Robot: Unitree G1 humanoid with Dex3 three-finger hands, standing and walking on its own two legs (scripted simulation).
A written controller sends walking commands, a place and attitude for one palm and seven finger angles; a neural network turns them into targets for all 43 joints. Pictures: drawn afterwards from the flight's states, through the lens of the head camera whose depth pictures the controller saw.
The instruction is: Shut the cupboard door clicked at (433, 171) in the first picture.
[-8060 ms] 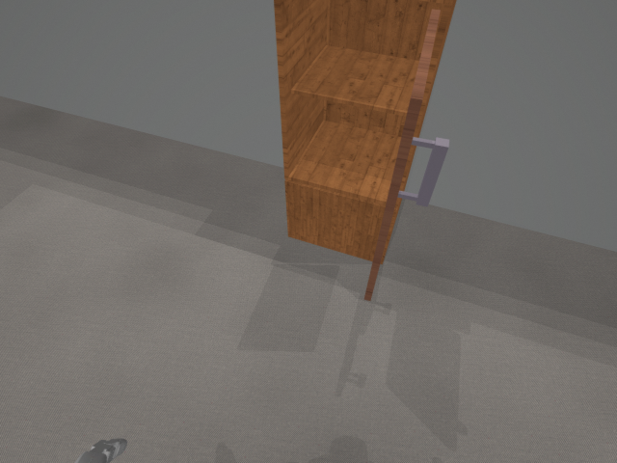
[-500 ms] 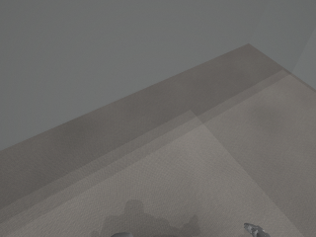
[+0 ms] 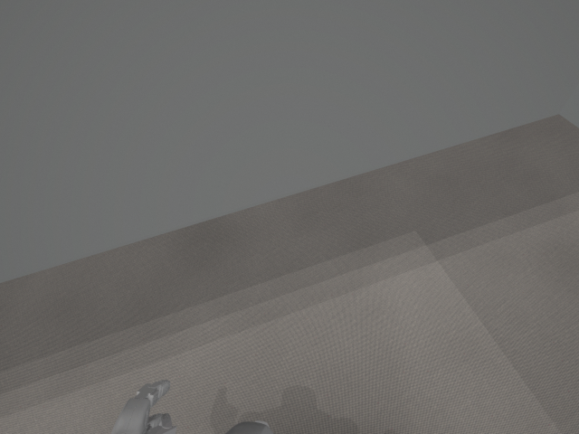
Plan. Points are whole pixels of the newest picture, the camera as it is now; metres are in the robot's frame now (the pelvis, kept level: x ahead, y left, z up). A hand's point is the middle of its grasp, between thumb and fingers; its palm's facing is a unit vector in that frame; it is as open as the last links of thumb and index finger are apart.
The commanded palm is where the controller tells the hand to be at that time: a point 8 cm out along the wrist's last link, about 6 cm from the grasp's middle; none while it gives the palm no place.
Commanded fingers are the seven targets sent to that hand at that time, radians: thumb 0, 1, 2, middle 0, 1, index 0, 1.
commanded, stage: walk to a spot facing it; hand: left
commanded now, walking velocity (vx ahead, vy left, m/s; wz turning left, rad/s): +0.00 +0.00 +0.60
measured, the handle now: out of the picture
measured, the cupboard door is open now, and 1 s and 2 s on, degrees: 94 94 94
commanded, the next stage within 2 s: none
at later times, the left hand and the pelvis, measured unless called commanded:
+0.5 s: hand out of the picture -0.05 +0.27 -0.17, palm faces +0.35 -0.90 -0.26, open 7.4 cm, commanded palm none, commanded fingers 0.00 0.90 0.90 -0.20 -0.30 -0.20 -0.30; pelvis -0.02 +0.04 +0.00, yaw +18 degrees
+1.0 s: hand out of the picture +0.03 +0.24 -0.13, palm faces +0.59 -0.77 -0.26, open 7.4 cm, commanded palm none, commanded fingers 0.00 0.90 0.90 -0.20 -0.30 -0.20 -0.30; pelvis +0.07 +0.03 +0.01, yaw +36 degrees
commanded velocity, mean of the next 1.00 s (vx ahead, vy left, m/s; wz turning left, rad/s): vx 0.18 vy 0.00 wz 0.60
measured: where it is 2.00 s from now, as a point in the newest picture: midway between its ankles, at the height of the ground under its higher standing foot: (206, 398)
